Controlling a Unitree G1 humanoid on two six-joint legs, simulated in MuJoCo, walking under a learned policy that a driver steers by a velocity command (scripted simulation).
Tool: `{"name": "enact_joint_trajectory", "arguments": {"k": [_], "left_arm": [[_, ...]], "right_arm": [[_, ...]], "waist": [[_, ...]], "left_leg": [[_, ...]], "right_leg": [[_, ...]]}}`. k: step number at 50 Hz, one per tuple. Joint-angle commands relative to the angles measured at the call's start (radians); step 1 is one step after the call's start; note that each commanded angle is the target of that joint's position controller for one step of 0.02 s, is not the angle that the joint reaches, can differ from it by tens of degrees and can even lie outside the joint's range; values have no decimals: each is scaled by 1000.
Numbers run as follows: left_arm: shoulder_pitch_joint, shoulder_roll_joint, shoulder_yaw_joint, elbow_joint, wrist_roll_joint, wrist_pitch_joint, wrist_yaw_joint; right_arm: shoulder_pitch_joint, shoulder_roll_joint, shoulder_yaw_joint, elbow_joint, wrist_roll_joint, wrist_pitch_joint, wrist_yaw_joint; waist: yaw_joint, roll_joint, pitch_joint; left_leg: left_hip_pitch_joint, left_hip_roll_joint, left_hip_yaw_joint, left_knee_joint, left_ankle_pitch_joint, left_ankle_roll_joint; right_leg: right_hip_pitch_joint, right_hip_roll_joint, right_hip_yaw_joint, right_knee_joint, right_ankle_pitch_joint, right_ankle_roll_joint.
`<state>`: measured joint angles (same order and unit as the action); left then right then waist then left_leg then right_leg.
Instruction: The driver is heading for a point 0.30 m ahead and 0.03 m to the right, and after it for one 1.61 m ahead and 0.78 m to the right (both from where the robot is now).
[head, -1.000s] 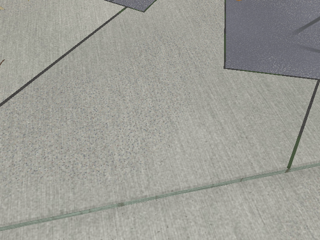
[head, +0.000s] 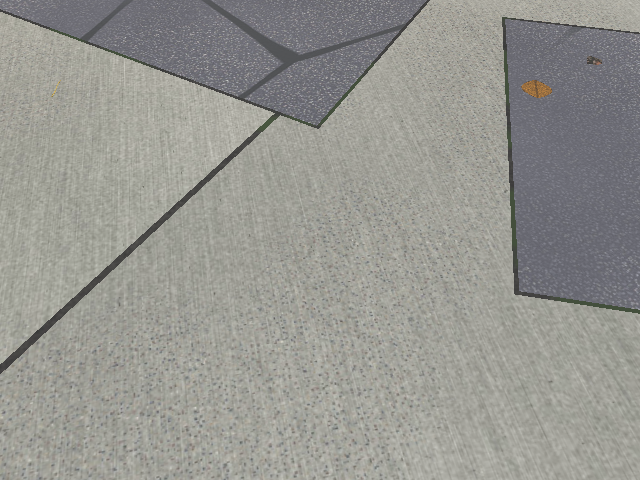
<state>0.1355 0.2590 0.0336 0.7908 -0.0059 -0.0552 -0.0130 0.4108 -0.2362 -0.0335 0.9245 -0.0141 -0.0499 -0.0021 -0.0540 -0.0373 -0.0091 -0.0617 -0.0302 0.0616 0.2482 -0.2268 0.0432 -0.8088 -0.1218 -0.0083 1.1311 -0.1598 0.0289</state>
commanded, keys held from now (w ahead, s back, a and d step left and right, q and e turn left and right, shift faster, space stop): w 0.10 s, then w+e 0.90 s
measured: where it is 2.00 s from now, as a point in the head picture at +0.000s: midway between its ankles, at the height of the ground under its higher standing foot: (482, 270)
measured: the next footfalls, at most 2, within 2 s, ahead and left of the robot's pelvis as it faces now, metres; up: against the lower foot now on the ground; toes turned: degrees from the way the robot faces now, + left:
right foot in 0.16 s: +0.29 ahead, -0.14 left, +0.04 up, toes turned -5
left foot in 0.68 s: +0.56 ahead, +0.06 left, +0.04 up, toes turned -18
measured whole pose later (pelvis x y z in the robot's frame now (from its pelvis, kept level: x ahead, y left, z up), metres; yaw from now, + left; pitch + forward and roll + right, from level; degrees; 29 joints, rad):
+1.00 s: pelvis +0.53 -0.05 +0.04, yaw -27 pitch +1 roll +2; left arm 0.17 0.30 0.09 0.69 -0.03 -0.02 -0.01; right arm 0.33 -0.26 -0.07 0.88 -0.01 -0.09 0.00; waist -0.07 -0.05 0.02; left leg -0.04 -0.01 0.16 0.26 -0.23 0.02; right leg -0.70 -0.10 0.06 0.91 -0.09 -0.01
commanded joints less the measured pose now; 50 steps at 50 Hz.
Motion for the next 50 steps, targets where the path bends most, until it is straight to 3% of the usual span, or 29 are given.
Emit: {"name": "enact_joint_trajectory", "arguments": {"k": [1, 3, 5, 7, 8, 9, 10, 11, 12, 13, 14, 15, 16, 18, 20, 25, 28, 31, 33, 34, 35, 36, 37, 38, 39, 40, 43, 46, 50], "left_arm": [[-147, -18, -23, -101, 1, -15, -12], [-178, -3, -18, -117, -6, -20, -21], [-151, 30, -6, -124, -9, -26, -28], [-21, 71, 20, -95, -4, -26, -33], [135, 115, 46, -42, -5, -20, -33], [277, 192, 77, -3, -3, -13, -29], [356, 287, 103, 20, -9, -4, -27], [292, 215, 75, -3, -5, -8, -16], [200, 166, 55, -16, 5, -15, -10], [150, 136, 48, -21, 7, -20, -11], [114, 108, 39, -15, 10, -24, -16], [83, 73, 29, -13, 16, -28, -19], [69, 53, 26, -15, 14, -28, -17], [80, 80, 34, -21, 2, -33, -9], [126, 118, 46, -11, -3, -39, 6], [204, 169, 66, -1, -15, -25, 28], [241, 178, 73, 9, -26, -14, 32], [230, 176, 78, 2, -23, 0, 36], [215, 145, 71, -12, -14, 9, 36], [213, 85, 51, -27, -7, 7, 32], [291, 12, 31, -58, -7, -4, 27], [321, 57, 33, -79, -31, -15, 27], [264, 151, 56, -68, -36, -13, 30], [199, 165, 64, -76, -30, -8, 30], [175, 153, 65, -80, -22, -5, 29], [162, 136, 68, -89, -21, 1, 25], [143, 84, 62, -110, -25, 19, 15], [85, 68, 57, -147, -22, 27, 11], [-26, 49, 45, -184, -19, 20, -15]], "right_arm": [[-12, -156, -29, -57, 7, -3, -16], [42, -182, -32, -34, 15, -6, -10], [41, -180, -33, -24, 26, 0, -10], [6, -186, -34, -24, 28, 12, -17], [0, -178, -31, -26, 24, 17, -23], [22, -158, -24, -47, 18, 16, -32], [98, -44, 9, -75, -5, -2, -22], [27, -106, -10, -69, -13, -39, -2], [-56, -150, -29, -104, 30, -61, 15], [-124, -138, -24, -127, 37, -75, 15], [-152, -124, -28, -139, 27, -78, 10], [-134, -114, -30, -142, 24, -69, 4], [-124, -99, -28, -146, 21, -59, 2], [-133, -100, -30, -148, 9, -41, -5], [-215, -105, -32, -176, -4, -32, -12], [-402, -75, -22, -220, 15, -44, -5], [-474, -95, -25, -242, 27, -55, 7], [-455, -140, -39, -245, 33, -70, 18], [-327, -170, -56, -207, 30, -81, 15], [-198, -212, -72, -186, 14, -87, 8], [-87, -302, -93, -176, -4, -81, -1], [-37, -287, -95, -148, 6, -68, 7], [-94, -196, -71, -173, 9, -67, 8], [-142, -160, -59, -179, 10, -63, 7], [-185, -132, -49, -180, 4, -60, 7], [-207, -113, -44, -174, 0, -59, 6], [-198, -120, -50, -150, 4, -67, 3], [-177, -155, -63, -129, 4, -69, 0], [-163, -187, -71, -119, 8, -57, -8]], "waist": [[-2, 101, 87], [-9, 133, 86], [31, 153, 63], [120, 199, -40], [187, 189, -130], [220, 89, -230], [177, -228, -358], [180, -196, -351], [147, -136, -180], [125, -18, -100], [87, 25, -41], [41, -1, -24], [23, -30, -20], [13, -21, -5], [33, -8, 24], [102, -40, 29], [130, -42, 31], [106, -62, 17], [42, -77, -31], [-12, -25, -138], [-10, 223, -276], [-2, 391, -300], [-19, 239, -177], [-14, 168, -94], [4, 138, -47], [22, 154, -13], [34, 155, 15], [30, 118, 32], [-3, 104, 60]], "left_leg": [[-115, 231, -100, -164, 274, 161], [-53, 273, -109, -180, 351, 170], [75, 302, -89, -115, 530, 146], [145, 290, -18, 64, 919, 100], [107, 248, 24, 241, 1010, 70], [-110, 190, 42, 499, 813, 30], [-453, 4, -2, 902, 101, -34], [-588, -8, -178, 1096, -207, -16], [-701, 34, -182, 1193, -186, -3], [-692, 83, -161, 1161, -115, 17], [-654, 120, -149, 1106, -62, 23], [-598, 147, -152, 1051, -25, 28], [-564, 153, -151, 1017, -12, 20], [-549, 153, -122, 907, 4, -9], [-584, 148, -114, 770, 85, -47], [-509, 81, -105, 393, 269, -100], [-466, 62, -119, 291, 268, -107], [-390, 61, -146, 218, 199, -86], [-211, 60, -118, 164, 140, -47], [5, 159, -200, 178, 102, 3], [347, 389, -515, 146, -4, 111], [411, 488, -837, 45, -282, 196], [307, 440, -736, 20, -347, 162], [197, 395, -574, 20, -233, 124], [106, 346, -460, -1, -109, 109], [45, 315, -377, -23, -18, 101], [-15, 282, -218, -70, 152, 106], [0, 295, -130, -91, 274, 127], [11, 278, 2, -107, 311, 110]], "right_leg": [[65, 14, -53, -244, 75, -4], [123, 55, -94, -296, 52, -30], [131, 73, -87, -354, 9, -79], [310, 137, -132, -407, -8, -128], [522, 174, -137, -450, 17, -156], [813, 66, 82, -504, -38, -213], [1071, -174, 667, -729, -353, -381], [1064, -202, 884, -891, -455, -363], [932, -205, 750, -885, -432, -329], [788, -168, 616, -883, -342, -302], [661, -126, 497, -901, -224, -285], [584, -74, 404, -917, -170, -269], [543, -46, 356, -937, -144, -274], [507, -21, 292, -975, -89, -291], [497, -22, 267, -997, -41, -298], [529, -8, 234, -970, -7, -257], [577, -35, 284, -918, -56, -251], [635, -55, 358, -828, -85, -227], [612, -10, 364, -704, -61, -192], [530, 54, 309, -496, -87, -159], [245, 181, 160, -171, -328, -90], [23, 161, 138, 52, -435, -74], [-26, 106, 174, 149, -343, -70], [-18, 75, 149, 159, -260, -65], [17, 49, 145, 124, -194, -58], [47, 26, 147, 84, -149, -54], [79, 4, 112, 32, -89, -44], [38, 0, 112, -88, -3, -28], [92, 10, 50, -321, 169, -39]]}}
